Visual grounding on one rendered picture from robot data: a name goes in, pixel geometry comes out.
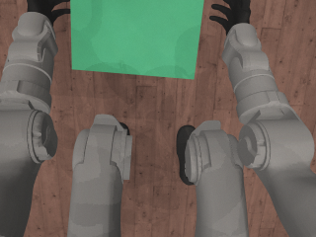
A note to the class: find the robot left forearm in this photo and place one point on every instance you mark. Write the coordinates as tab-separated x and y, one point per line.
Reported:
28	70

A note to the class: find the carton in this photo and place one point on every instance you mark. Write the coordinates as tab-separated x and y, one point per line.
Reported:
138	37

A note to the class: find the left robot hand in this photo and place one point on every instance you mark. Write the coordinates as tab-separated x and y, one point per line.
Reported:
45	7

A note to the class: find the robot right forearm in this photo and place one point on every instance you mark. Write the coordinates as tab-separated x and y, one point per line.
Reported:
252	80

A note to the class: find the robot right shin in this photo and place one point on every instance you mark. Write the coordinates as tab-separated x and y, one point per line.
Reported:
216	125

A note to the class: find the left robot thigh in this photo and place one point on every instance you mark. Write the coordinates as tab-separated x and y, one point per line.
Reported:
97	182

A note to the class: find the robot right upper arm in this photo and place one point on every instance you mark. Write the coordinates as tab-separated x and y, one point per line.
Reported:
280	152

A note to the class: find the robot left upper arm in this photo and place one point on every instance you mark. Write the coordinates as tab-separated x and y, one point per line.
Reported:
27	139

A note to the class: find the right robot hand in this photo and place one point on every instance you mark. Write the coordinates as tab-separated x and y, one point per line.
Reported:
238	13

